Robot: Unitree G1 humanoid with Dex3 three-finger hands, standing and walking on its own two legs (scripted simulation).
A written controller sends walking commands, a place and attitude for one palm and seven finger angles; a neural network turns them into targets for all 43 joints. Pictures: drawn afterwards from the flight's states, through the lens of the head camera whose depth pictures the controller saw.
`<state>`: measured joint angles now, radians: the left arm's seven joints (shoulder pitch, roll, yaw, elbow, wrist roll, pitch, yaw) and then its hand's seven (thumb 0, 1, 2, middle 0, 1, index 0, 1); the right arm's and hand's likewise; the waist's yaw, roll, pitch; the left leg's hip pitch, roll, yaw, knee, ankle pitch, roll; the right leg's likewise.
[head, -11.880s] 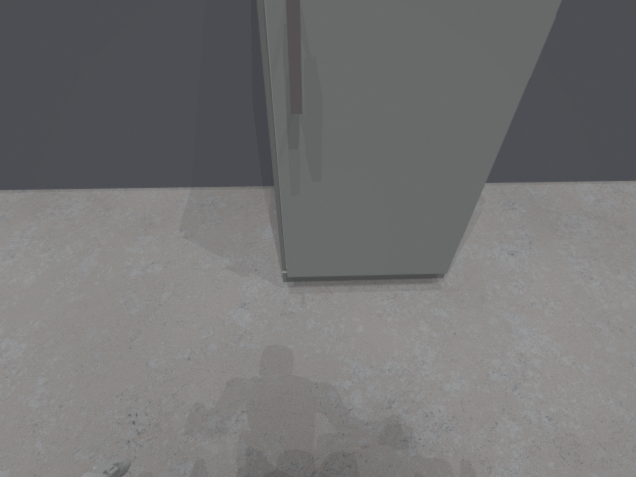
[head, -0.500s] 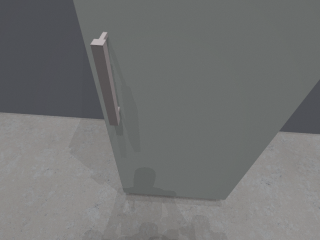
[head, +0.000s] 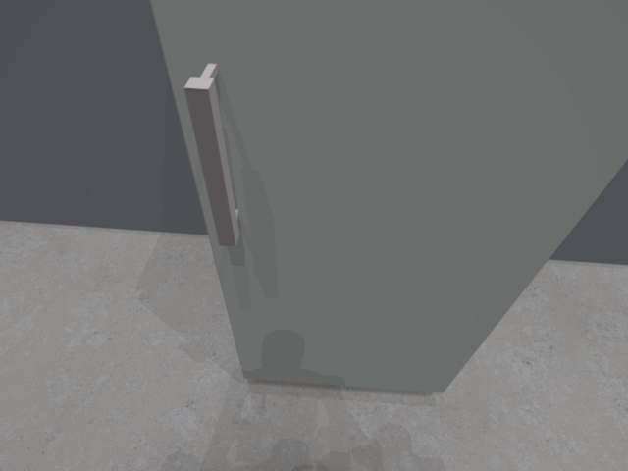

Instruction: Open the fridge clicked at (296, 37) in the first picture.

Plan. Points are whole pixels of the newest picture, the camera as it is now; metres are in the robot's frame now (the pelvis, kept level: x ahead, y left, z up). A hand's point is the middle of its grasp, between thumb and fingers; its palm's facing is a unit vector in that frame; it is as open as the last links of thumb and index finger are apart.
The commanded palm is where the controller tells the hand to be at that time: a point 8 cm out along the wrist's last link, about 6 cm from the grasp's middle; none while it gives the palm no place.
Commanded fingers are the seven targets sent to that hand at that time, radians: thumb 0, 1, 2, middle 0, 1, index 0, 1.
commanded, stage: look again from close up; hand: left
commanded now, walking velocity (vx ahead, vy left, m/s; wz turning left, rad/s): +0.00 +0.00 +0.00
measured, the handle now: (221, 165) +0.46 +0.17 +0.15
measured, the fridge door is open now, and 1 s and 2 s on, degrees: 0 0 0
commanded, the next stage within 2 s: raise the hand to about handle height in 0.84 s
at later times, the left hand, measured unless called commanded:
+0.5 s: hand out of the picture -0.03 +0.18 -0.18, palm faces +0.05 -0.98 -0.19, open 7.4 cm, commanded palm none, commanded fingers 0.00 0.90 0.90 -0.20 -0.30 -0.20 -0.30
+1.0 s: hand out of the picture +0.01 +0.19 -0.16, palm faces +0.14 -0.97 -0.20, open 7.4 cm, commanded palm +0.09 +0.24 -0.06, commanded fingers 0.00 0.81 0.86 -0.21 -0.36 -0.21 -0.36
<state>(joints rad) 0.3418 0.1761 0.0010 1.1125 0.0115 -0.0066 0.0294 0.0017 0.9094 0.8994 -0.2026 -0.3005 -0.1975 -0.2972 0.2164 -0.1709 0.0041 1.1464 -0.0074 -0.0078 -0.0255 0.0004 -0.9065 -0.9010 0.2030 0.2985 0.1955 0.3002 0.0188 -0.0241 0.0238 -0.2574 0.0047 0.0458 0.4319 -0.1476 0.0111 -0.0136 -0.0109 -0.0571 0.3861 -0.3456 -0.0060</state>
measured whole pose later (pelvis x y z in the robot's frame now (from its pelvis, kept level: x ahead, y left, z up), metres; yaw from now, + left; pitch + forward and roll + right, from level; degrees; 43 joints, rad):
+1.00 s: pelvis +0.00 +0.01 +0.00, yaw +0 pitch -1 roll +0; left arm 0.45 0.17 0.01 0.75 -0.05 0.07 0.05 0.01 0.91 0.90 -0.20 -0.30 -0.20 -0.30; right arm 0.25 -0.19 0.01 1.02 0.01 -0.06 -0.04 0.00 -0.91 -0.90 0.20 0.30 0.20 0.30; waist 0.02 -0.01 0.04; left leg -0.29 0.00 0.05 0.47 -0.16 0.02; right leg -0.05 -0.02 -0.06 0.44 -0.36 0.00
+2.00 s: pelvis -0.03 +0.01 -0.03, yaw +0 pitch +3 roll -2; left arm 0.27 0.33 0.31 -0.04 -0.36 -0.13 -0.38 0.00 -0.13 0.46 -0.28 -0.97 -0.27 -0.96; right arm 0.28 -0.28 0.02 0.62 0.06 -0.25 -0.10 0.01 -0.90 -0.90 0.21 0.30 0.20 0.30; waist 0.03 0.05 -0.06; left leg -0.55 0.03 0.03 0.72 -0.24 0.03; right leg -0.31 0.00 -0.07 0.70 -0.46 0.00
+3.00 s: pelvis -0.04 +0.00 -0.01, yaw +1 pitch -2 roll -2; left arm -0.12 0.50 0.47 0.13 -0.36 0.17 -0.45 -0.01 -0.50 0.30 -0.31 -1.20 -0.30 -1.20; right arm 0.23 -0.27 0.08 0.61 0.09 -0.25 -0.11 0.01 -0.90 -0.90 0.20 0.30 0.20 0.30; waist 0.06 0.07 -0.02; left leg -0.35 0.02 0.00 0.51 -0.13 0.02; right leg -0.11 0.01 -0.08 0.49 -0.34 -0.01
